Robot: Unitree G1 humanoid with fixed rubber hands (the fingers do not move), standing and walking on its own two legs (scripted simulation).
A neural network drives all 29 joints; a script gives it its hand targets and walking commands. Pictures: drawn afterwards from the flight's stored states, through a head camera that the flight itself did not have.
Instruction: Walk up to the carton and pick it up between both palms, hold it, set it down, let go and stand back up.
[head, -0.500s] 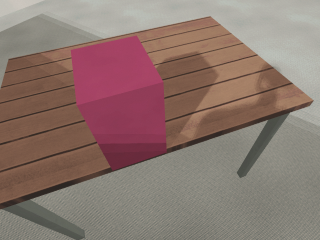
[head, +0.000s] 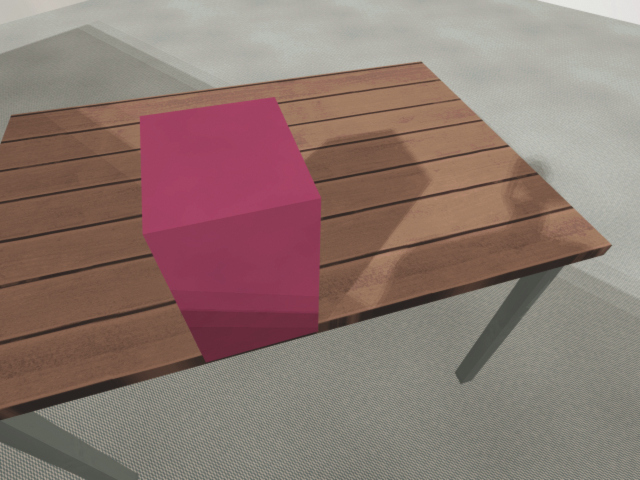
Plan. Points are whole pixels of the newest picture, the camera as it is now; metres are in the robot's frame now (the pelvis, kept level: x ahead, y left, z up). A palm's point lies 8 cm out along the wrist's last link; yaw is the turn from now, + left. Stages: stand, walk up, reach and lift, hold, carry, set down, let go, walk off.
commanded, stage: walk up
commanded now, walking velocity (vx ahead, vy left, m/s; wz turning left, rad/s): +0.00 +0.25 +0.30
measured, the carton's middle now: (238, 235) +0.42 +0.12 +0.07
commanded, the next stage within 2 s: none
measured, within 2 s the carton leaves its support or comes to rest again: neither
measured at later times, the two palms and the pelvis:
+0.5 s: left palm out of the picture -0.05 +0.36 -0.16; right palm out of the picture +0.09 -0.11 -0.12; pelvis -0.01 +0.11 -0.01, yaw +8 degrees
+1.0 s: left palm out of the picture +0.07 +0.28 -0.11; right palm out of the picture +0.03 -0.19 -0.16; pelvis +0.03 +0.05 +0.00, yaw +8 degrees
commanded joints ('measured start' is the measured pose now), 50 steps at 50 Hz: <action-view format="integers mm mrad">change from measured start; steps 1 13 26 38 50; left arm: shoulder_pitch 163 27 145 -7 -18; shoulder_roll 313 275 179 134 129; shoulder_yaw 106 103 100 98 35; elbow -18 -82 -88 -188 -130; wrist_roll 11 48 44 19 20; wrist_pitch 13 17 90 78 -14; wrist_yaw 64 38 -27 -33 -5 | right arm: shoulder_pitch -28 -58 9 120 162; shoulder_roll -291 -109 -238 -277 -83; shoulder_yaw -70 -62 -70 -90 -16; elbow -71 -217 -187 -159 -32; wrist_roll -15 -22 -18 -52 -23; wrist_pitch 40 84 2 -7 52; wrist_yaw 23 73 -7 -31 18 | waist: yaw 85 6 16 -57 -39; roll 117 -315 170 254 -213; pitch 34 40 22 -85 45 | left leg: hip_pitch -401 -308 -104 91 -266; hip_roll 23 49 374 347 63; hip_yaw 51 29 -273 -216 -26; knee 275 385 -96 -32 337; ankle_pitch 56 -95 183 441 -161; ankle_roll -23 -86 18 131 -9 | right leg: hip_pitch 265 -137 -375 -367 -5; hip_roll -343 -297 -85 -42 -213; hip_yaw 277 6 91 21 179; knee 7 -92 666 405 -159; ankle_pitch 284 137 -147 -189 269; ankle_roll -88 -65 27 77 -89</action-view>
